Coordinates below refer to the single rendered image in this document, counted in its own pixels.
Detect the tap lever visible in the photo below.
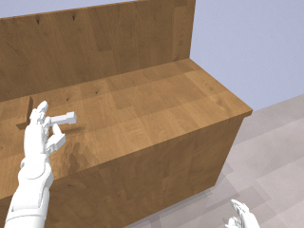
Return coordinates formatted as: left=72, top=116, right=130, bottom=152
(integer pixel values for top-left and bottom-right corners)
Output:
left=50, top=111, right=77, bottom=126

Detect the robot left hand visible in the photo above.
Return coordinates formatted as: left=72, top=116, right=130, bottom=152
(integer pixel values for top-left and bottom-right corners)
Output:
left=24, top=101, right=66, bottom=157

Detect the counter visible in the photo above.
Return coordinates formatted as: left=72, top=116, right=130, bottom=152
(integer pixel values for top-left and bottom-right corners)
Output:
left=0, top=0, right=253, bottom=228

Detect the robot left forearm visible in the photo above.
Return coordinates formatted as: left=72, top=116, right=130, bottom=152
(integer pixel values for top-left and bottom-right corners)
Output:
left=4, top=153, right=53, bottom=228

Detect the robot right hand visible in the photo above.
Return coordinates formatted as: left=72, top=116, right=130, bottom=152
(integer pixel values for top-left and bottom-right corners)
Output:
left=225, top=199, right=260, bottom=228

